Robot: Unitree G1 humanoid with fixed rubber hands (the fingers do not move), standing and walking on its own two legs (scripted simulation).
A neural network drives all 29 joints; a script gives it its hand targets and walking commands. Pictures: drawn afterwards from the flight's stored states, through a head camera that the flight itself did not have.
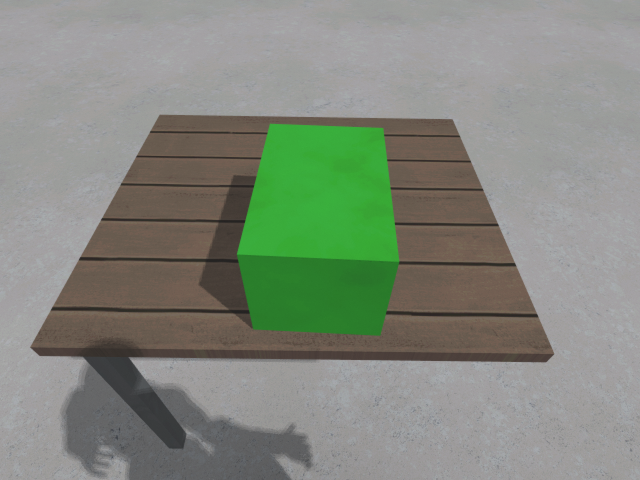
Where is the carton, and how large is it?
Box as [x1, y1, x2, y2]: [237, 124, 398, 335]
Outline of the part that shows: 270,124 237,252 253,328 379,335 398,264 398,254 382,128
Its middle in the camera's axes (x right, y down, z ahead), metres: +0.00 -0.02 +0.68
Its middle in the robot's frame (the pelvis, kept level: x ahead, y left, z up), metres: +0.53 +0.00 -0.01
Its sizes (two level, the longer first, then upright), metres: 0.317 0.209 0.191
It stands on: a table, 0.68 m high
